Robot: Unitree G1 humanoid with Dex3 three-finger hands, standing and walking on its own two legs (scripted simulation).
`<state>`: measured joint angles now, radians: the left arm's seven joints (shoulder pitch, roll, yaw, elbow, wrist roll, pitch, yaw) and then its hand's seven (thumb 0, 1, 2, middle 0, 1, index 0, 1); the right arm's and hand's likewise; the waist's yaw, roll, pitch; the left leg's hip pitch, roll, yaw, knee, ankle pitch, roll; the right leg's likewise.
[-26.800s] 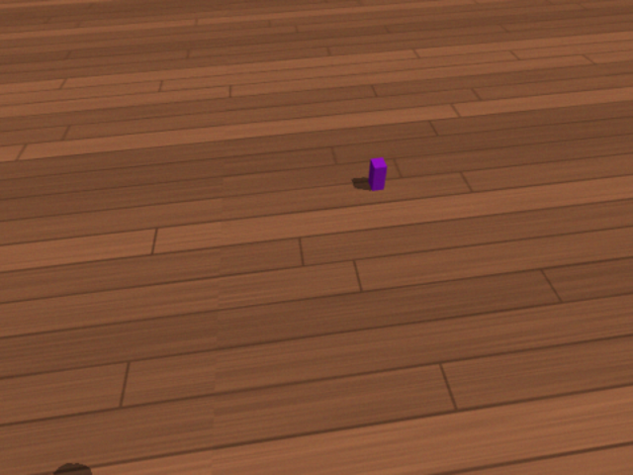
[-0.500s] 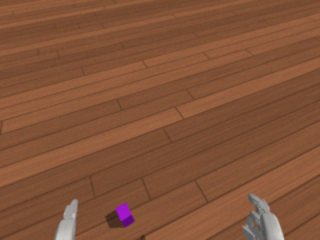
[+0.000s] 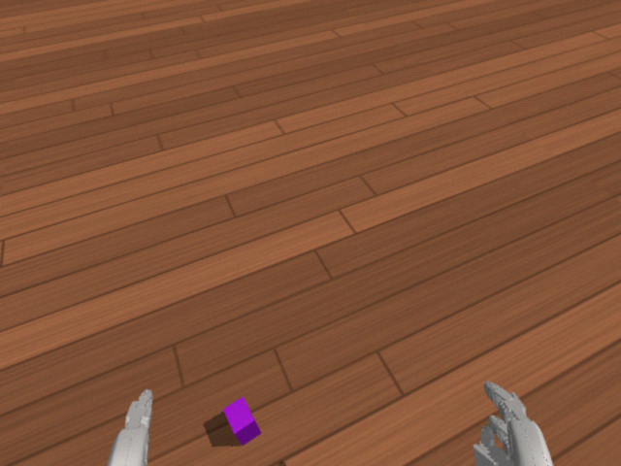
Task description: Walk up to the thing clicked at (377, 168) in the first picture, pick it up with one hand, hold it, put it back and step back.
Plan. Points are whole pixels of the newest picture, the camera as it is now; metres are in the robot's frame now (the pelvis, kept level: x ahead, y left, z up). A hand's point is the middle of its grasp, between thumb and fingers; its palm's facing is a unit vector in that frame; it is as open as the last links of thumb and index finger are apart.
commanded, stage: home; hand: left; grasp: from the side
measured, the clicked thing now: (242, 421) +0.36 +0.22 -0.65
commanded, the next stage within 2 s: stand in 0.76 s
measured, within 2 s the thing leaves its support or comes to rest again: neither
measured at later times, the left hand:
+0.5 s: hand out of the picture +0.16 +0.19 -0.06, palm faces +0.10 -0.95 -0.30, open 17.5 cm
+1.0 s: hand out of the picture +0.16 +0.19 -0.06, palm faces +0.11 -0.95 -0.30, open 16.7 cm
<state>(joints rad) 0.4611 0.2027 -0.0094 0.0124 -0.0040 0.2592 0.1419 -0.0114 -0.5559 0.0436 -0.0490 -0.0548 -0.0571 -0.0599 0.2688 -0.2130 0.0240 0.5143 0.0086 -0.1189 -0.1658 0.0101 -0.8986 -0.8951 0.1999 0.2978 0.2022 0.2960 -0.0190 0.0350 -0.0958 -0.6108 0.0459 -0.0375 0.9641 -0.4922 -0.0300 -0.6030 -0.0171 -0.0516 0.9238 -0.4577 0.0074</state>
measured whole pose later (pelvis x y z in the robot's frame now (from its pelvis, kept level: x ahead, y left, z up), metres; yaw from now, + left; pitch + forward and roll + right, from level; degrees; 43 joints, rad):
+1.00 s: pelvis -0.01 +0.01 +0.00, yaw +0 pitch +7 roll -2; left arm 0.46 0.21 -0.01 0.01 0.00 0.27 0.14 -0.01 -0.46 0.15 -0.11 -0.14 -0.12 -0.14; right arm 0.28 -0.21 0.03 0.52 0.01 -0.13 -0.17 0.01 -0.90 -0.89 0.20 0.30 0.20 0.30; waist -0.01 0.03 -0.09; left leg -0.61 0.04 -0.03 0.96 -0.48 -0.02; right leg -0.59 -0.02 -0.05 0.91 -0.44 0.02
